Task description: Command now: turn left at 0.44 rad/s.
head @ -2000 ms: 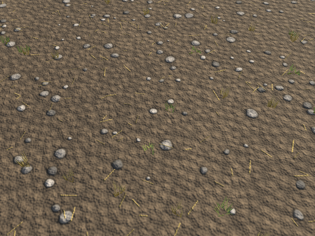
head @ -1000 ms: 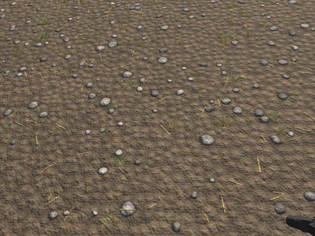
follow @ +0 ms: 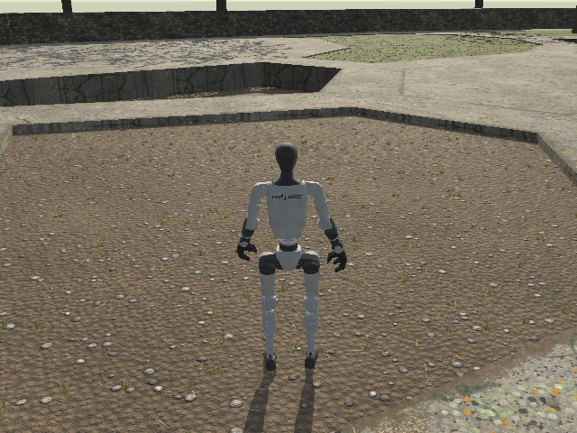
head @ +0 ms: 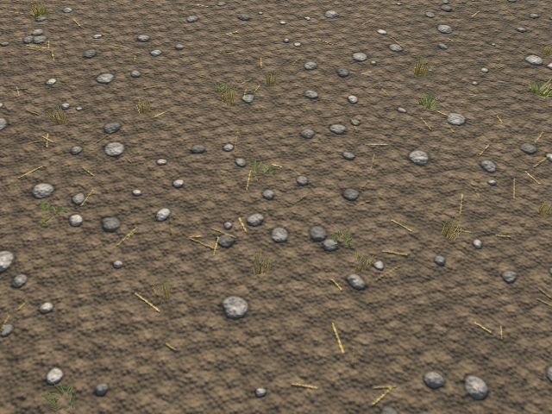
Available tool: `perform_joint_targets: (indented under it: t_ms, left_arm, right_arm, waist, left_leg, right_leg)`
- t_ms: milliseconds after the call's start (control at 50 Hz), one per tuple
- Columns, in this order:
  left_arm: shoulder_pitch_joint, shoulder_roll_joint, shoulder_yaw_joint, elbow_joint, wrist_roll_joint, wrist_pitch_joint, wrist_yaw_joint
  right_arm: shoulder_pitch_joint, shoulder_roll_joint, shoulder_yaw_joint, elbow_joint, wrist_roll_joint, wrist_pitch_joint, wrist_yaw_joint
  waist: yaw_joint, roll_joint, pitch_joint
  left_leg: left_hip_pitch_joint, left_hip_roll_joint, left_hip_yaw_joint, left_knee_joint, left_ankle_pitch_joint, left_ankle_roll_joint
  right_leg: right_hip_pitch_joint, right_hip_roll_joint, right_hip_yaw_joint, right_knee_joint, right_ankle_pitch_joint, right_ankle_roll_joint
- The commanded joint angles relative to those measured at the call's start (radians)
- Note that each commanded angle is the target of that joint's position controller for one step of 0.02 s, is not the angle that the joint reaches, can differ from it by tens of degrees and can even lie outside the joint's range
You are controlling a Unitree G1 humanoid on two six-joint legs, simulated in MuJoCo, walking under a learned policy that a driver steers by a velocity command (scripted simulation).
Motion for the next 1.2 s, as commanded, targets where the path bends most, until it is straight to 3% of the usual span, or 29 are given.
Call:
perform_joint_targets:
  t_ms: [20,40,60,80,100,140,160,200,320,440,520,560,580,600,620,640,660,700,740,840,940,980,1000,1020,1040,1060,1080,1120,1200]
  left_arm:
    - [-0.025,0.146,0.044,-0.030,-0.029,0.001,0.007]
    - [0.022,0.109,0.039,-0.021,-0.014,0.006,0.001]
    - [-0.054,0.082,0.027,-0.079,0.014,0.001,0.004]
    - [-0.129,0.101,0.033,-0.098,0.007,-0.004,0.007]
    - [-0.112,0.126,0.043,-0.088,-0.013,-0.005,0.006]
    - [-0.064,0.156,0.058,-0.046,-0.003,-0.002,0.016]
    - [-0.052,0.154,0.060,-0.040,0.001,-0.002,0.017]
    - [-0.033,0.132,0.057,-0.033,-0.004,-0.009,0.015]
    - [-0.054,0.115,0.046,-0.039,-0.011,-0.024,0.010]
    - [-0.051,0.129,0.043,-0.040,-0.017,-0.046,-0.012]
    - [-0.009,0.140,0.043,-0.035,-0.023,-0.067,-0.032]
    - [0.054,0.143,0.046,-0.017,-0.024,-0.075,-0.042]
    - [0.088,0.164,0.053,-0.004,-0.020,-0.076,-0.044]
    - [0.105,0.231,0.066,-0.011,-0.001,-0.069,-0.037]
    - [0.087,0.279,0.070,-0.014,0.025,-0.058,-0.036]
    - [0.081,0.232,0.059,-0.029,0.027,-0.059,-0.037]
    - [0.044,0.180,0.043,-0.047,0.019,-0.059,-0.033]
    - [-0.002,0.146,0.030,-0.054,-0.004,-0.052,-0.026]
    - [0.024,0.161,0.029,-0.045,-0.002,-0.042,-0.016]
    - [0.072,0.209,0.044,-0.040,0.002,-0.024,-0.009]
    - [0.055,0.244,0.047,-0.033,-0.025,-0.023,-0.039]
    - [0.036,0.230,0.038,-0.023,-0.043,-0.023,-0.042]
    - [0.093,0.190,0.023,0.004,-0.036,-0.028,-0.046]
    - [0.122,0.111,-0.007,-0.007,0.015,-0.034,-0.054]
    - [0.072,0.105,-0.009,-0.040,0.014,-0.031,-0.046]
    - [0.044,0.181,0.012,-0.034,-0.004,-0.021,-0.035]
    - [0.051,0.188,0.019,-0.025,-0.015,-0.015,-0.033]
    - [0.082,0.195,0.028,0.009,-0.008,-0.001,-0.019]
    - [0.112,0.143,0.014,0.032,-0.013,0.001,-0.021]
  right_arm:
    - [0.098,-0.088,-0.028,-0.032,-0.011,-0.010,0.014]
    - [0.109,-0.172,-0.050,-0.041,-0.017,-0.014,0.003]
    - [0.109,-0.283,-0.068,-0.072,-0.028,-0.023,-0.004]
    - [0.133,-0.272,-0.064,-0.083,-0.066,-0.050,0.003]
    - [0.076,-0.248,-0.057,-0.094,-0.060,-0.071,0.004]
    - [-0.020,-0.179,-0.043,-0.118,-0.010,-0.076,-0.010]
    - [-0.024,-0.156,-0.034,-0.123,-0.002,-0.072,-0.018]
    - [0.016,-0.147,-0.030,-0.124,-0.007,-0.067,-0.027]
    - [0.056,-0.182,-0.043,-0.134,-0.004,-0.053,-0.039]
    - [0.021,-0.200,-0.051,-0.165,-0.006,-0.039,-0.029]
    - [-0.017,-0.198,-0.049,-0.191,0.000,-0.026,-0.028]
    - [-0.055,-0.189,-0.044,-0.209,0.013,-0.017,-0.035]
    - [-0.060,-0.173,-0.039,-0.219,0.014,-0.014,-0.041]
    - [-0.014,-0.123,-0.024,-0.226,-0.001,-0.016,-0.040]
    - [0.048,-0.107,-0.023,-0.240,0.002,-0.025,-0.036]
    - [0.069,-0.200,-0.048,-0.226,-0.010,-0.033,-0.031]
    - [0.067,-0.242,-0.068,-0.206,0.001,-0.030,-0.028]
    - [0.062,-0.204,-0.067,-0.190,0.002,-0.007,-0.032]
    - [0.032,-0.152,-0.051,-0.214,0.009,0.001,-0.023]
    - [-0.043,-0.107,-0.027,-0.280,0.002,-0.007,-0.006]
    - [-0.007,-0.114,-0.026,-0.281,-0.004,-0.003,0.003]
    - [0.062,-0.109,-0.029,-0.252,-0.007,-0.003,0.008]
    - [0.080,-0.137,-0.036,-0.247,-0.009,-0.003,0.003]
    - [0.107,-0.215,-0.048,-0.260,-0.015,-0.005,-0.012]
    - [0.076,-0.217,-0.037,-0.272,-0.045,-0.020,-0.007]
    - [0.065,-0.174,-0.027,-0.269,-0.050,-0.042,0.003]
    - [0.031,-0.150,-0.017,-0.252,-0.047,-0.059,0.005]
    - [-0.030,-0.145,-0.015,-0.244,-0.029,-0.071,0.002]
    - [-0.051,-0.093,0.004,-0.213,-0.031,-0.076,-0.008]
  waist:
    - [-0.034,-0.098,-0.140]
    - [-0.003,0.108,-0.109]
    - [-0.010,0.325,-0.062]
    - [-0.063,0.217,-0.123]
    - [-0.023,0.162,-0.103]
    - [0.019,0.104,-0.081]
    - [0.027,0.109,-0.093]
    - [0.023,0.100,-0.129]
    - [-0.002,0.128,-0.114]
    - [-0.010,0.154,-0.105]
    - [0.004,0.167,-0.139]
    - [0.049,0.163,-0.144]
    - [0.060,0.141,-0.151]
    - [0.031,-0.023,-0.194]
    - [-0.025,-0.263,-0.161]
    - [-0.006,-0.215,-0.165]
    - [-0.010,-0.142,-0.141]
    - [-0.011,-0.115,-0.096]
    - [0.009,-0.138,-0.080]
    - [0.063,-0.162,-0.119]
    - [0.049,-0.180,-0.114]
    - [0.002,-0.160,-0.115]
    - [0.002,-0.098,-0.126]
    - [0.029,0.140,-0.192]
    - [0.016,0.265,-0.183]
    - [-0.014,0.169,-0.165]
    - [0.009,0.168,-0.129]
    - [0.027,0.151,-0.091]
    - [0.044,0.140,-0.113]
  left_leg:
    - [0.144,-0.038,0.020,-0.256,0.191,0.071]
    - [0.236,0.098,-0.217,-0.378,0.422,0.140]
    - [0.286,0.335,-0.576,-0.433,0.699,0.322]
    - [0.247,0.364,-0.624,-0.467,0.625,0.404]
    - [0.249,0.309,-0.531,-0.461,0.550,0.358]
    - [0.251,0.220,-0.417,-0.438,0.485,0.252]
    - [0.243,0.196,-0.390,-0.436,0.519,0.238]
    - [0.279,0.173,-0.367,-0.428,0.583,0.240]
    - [0.327,0.147,-0.409,-0.419,0.502,0.239]
    - [0.242,0.127,-0.492,-0.385,0.492,0.255]
    - [0.257,0.116,-0.567,-0.321,0.648,0.244]
    - [0.234,0.074,-0.577,-0.278,0.613,0.201]
    - [0.175,0.035,-0.560,-0.242,0.503,0.160]
    - [0.054,-0.047,-0.457,-0.078,0.229,0.105]
    - [-0.173,-0.220,-0.298,0.095,-0.277,0.046]
    - [-0.225,-0.141,-0.263,0.328,-0.313,-0.002]
    - [-0.225,-0.108,-0.253,0.415,-0.233,-0.021]
    - [-0.251,-0.086,-0.225,0.464,-0.110,-0.056]
    - [-0.248,-0.077,-0.171,0.432,-0.048,-0.076]
    - [-0.197,-0.022,-0.112,0.190,-0.029,-0.083]
    - [-0.004,-0.046,-0.048,-0.074,0.016,-0.034]
    - [0.150,-0.073,-0.020,-0.322,0.204,0.015]
    - [0.278,-0.049,-0.069,-0.408,0.348,0.044]
    - [0.450,0.172,-0.337,-0.402,0.696,0.105]
    - [0.338,0.346,-0.499,-0.401,0.774,0.305]
    - [0.278,0.318,-0.469,-0.423,0.690,0.350]
    - [0.249,0.258,-0.391,-0.427,0.625,0.307]
    - [0.232,0.199,-0.325,-0.432,0.576,0.244]
    - [0.218,0.150,-0.243,-0.425,0.632,0.239]
  right_leg:
    - [0.070,-0.207,0.119,-0.010,0.164,-0.108]
    - [-0.093,-0.106,0.014,0.214,-0.031,-0.007]
    - [-0.375,0.068,0.022,0.444,-0.449,0.076]
    - [-0.386,0.080,0.187,0.621,-0.494,0.064]
    - [-0.408,0.058,0.227,0.670,-0.398,0.046]
    - [-0.422,0.029,0.240,0.636,-0.236,0.043]
    - [-0.391,0.033,0.239,0.639,-0.188,0.049]
    - [-0.368,0.054,0.236,0.634,-0.125,0.061]
    - [-0.357,0.065,0.255,0.403,-0.079,0.096]
    - [-0.213,0.093,0.262,0.231,-0.114,0.096]
    - [-0.110,0.114,0.260,0.098,-0.128,0.077]
    - [0.011,0.116,0.240,-0.105,0.012,0.055]
    - [0.119,0.071,0.256,-0.190,0.151,0.035]
    - [0.263,-0.118,0.412,-0.183,0.340,-0.035]
    - [0.322,-0.295,0.636,-0.169,0.625,-0.209]
    - [0.279,-0.386,0.681,-0.174,0.625,-0.305]
    - [0.244,-0.322,0.570,-0.167,0.558,-0.279]
    - [0.216,-0.214,0.416,-0.163,0.435,-0.205]
    - [0.204,-0.175,0.328,-0.182,0.448,-0.206]
    - [0.284,-0.213,0.267,-0.186,0.453,-0.233]
    - [0.217,-0.226,0.242,-0.153,0.429,-0.219]
    - [0.163,-0.200,0.215,-0.078,0.356,-0.164]
    - [0.085,-0.163,0.176,-0.015,0.258,-0.096]
    - [-0.076,-0.074,0.082,0.205,-0.080,0.008]
    - [-0.178,0.009,0.119,0.340,-0.444,0.055]
    - [-0.176,-0.010,0.180,0.467,-0.458,0.067]
    - [-0.183,-0.017,0.199,0.505,-0.407,0.064]
    - [-0.194,-0.021,0.212,0.501,-0.300,0.072]
    - [-0.095,-0.010,0.198,0.397,-0.187,0.091]
Velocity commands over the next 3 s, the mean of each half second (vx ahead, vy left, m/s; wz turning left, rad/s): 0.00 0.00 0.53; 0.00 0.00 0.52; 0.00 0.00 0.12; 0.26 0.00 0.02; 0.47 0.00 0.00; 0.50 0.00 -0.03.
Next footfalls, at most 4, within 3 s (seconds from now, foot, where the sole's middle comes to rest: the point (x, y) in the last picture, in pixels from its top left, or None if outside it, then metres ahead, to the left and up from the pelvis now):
0.04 left None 0.02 0.10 -0.77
0.60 right None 0.12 -0.10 -0.77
1.00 left None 0.00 0.15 -0.77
1.36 right None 0.13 -0.06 -0.77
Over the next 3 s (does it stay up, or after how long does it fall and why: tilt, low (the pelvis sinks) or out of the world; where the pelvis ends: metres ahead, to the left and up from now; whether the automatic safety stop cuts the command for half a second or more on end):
stays up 0.56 0.43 0.01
